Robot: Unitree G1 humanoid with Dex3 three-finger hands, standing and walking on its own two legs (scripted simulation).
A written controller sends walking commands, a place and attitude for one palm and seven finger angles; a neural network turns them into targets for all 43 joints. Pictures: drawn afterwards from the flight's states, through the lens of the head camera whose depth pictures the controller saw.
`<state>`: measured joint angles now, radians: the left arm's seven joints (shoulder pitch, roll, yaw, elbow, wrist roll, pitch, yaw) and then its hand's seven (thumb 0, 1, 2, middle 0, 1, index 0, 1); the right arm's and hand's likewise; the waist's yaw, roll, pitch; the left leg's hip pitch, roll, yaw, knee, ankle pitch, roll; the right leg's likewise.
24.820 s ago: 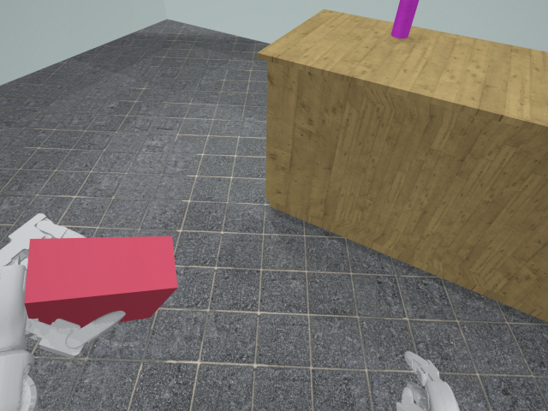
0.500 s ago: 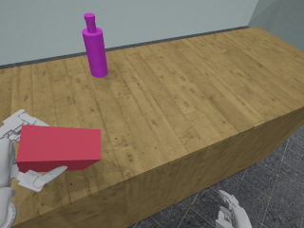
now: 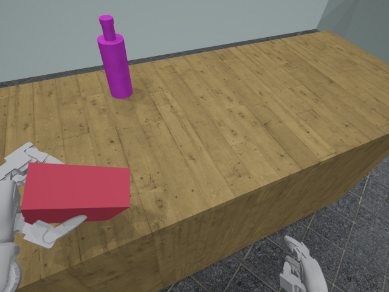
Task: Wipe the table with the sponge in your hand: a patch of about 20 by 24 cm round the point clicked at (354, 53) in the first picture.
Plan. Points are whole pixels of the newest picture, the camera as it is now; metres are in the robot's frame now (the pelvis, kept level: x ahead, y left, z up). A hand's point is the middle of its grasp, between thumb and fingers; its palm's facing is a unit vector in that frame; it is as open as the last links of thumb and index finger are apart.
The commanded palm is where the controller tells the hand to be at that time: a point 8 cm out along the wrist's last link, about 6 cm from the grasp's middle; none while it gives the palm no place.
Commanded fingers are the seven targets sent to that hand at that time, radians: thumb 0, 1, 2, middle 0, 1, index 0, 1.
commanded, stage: look again from close up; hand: left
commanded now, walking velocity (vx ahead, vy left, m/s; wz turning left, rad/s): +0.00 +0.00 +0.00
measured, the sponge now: (91, 197) +0.23 +0.20 +0.12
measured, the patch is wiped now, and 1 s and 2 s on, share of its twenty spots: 0.00 0.00 0.00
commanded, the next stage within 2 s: turn the palm down, sponge in hand in 0.28 s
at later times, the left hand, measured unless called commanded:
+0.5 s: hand (31, 156) +0.25 +0.27 +0.20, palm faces +0.40 -0.79 -0.46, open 10.1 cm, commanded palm +0.17 +0.27 +0.18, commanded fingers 0.00 0.10 1.30 -1.20 -1.60 -1.20 -1.60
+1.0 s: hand (58, 189) +0.21 +0.22 +0.17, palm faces +0.30 -0.59 -0.75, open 10.1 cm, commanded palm +0.17 +0.25 +0.21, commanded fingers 0.00 0.10 1.30 -1.20 -1.60 -1.20 -1.60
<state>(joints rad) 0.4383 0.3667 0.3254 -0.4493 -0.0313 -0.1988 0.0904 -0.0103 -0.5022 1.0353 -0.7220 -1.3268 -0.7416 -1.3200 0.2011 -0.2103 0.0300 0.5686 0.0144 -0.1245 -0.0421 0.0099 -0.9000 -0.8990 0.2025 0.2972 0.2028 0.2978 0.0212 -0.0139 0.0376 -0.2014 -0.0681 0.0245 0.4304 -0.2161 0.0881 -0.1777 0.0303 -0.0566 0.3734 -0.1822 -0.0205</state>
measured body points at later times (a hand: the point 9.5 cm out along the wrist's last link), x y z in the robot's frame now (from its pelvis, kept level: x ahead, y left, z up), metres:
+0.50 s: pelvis +0.00 -0.01 -0.01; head +0.01 +0.00 +0.44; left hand +0.22 +0.31 +0.22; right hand +0.19 -0.22 -0.08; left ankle +0.01 +0.05 -0.74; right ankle +0.01 -0.11 -0.74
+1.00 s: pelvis -0.01 -0.06 -0.01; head -0.03 -0.10 +0.43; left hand +0.19 +0.25 +0.22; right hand +0.22 -0.26 -0.09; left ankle +0.01 +0.05 -0.74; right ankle +0.01 -0.11 -0.74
